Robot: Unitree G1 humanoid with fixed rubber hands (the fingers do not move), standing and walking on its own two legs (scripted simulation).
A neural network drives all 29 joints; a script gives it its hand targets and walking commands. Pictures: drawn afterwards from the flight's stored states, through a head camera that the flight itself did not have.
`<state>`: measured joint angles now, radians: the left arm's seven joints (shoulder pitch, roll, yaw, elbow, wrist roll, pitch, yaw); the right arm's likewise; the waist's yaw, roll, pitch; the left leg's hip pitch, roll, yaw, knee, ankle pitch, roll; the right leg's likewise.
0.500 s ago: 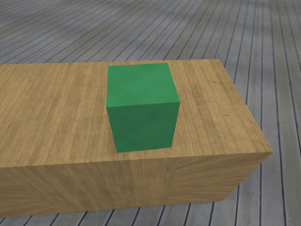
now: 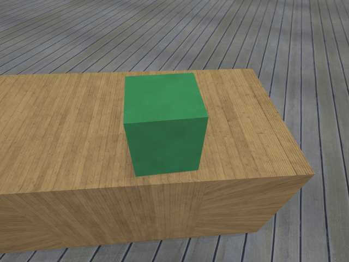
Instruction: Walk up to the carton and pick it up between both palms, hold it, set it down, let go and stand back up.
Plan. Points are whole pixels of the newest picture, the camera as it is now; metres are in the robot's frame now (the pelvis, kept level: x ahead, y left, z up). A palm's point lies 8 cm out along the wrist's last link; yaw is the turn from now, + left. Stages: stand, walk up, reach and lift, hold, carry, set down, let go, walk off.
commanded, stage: stand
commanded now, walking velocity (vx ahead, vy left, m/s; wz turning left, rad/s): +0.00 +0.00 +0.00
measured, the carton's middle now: (163, 125) +0.52 +0.04 -0.01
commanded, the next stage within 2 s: walk up in 0.28 s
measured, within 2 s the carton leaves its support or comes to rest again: neither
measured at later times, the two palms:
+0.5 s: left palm out of the picture -0.03 +0.20 -0.15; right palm out of the picture -0.03 -0.19 -0.15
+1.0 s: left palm out of the picture +0.04 +0.13 -0.13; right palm out of the picture +0.09 -0.35 -0.16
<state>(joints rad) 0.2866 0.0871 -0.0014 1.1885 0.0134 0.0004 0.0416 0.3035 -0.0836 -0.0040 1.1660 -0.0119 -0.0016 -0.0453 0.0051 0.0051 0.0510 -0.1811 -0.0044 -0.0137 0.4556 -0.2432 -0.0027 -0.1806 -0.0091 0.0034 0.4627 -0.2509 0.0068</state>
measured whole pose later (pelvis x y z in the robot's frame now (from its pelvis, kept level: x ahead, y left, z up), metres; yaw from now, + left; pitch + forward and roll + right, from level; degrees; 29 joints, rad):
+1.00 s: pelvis +0.05 -0.10 -0.01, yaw +10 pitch -3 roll +1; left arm 0.26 0.15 0.00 1.01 0.02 0.00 0.05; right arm 0.31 -0.24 -0.03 1.03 -0.04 0.01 -0.05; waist 0.01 0.05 0.09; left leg -0.39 0.00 -0.04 0.99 -0.53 -0.02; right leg -0.25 -0.04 -0.15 0.56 -0.26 -0.05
